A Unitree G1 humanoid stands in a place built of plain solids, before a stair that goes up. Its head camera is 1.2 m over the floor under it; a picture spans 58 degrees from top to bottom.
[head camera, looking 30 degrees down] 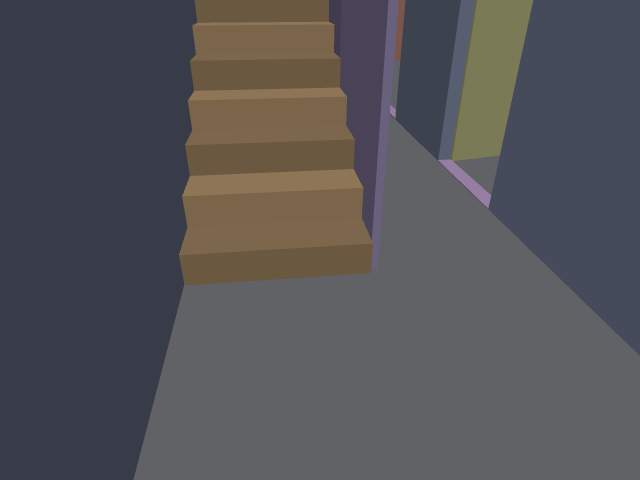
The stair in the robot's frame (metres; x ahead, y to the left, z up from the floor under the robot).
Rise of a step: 0.17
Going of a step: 0.27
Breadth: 0.89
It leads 7 degrees to the left of straight ahead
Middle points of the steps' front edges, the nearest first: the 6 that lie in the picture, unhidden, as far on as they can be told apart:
1.70 0.19 0.17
1.97 0.22 0.34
2.23 0.26 0.51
2.50 0.29 0.67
2.77 0.32 0.84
3.03 0.35 1.01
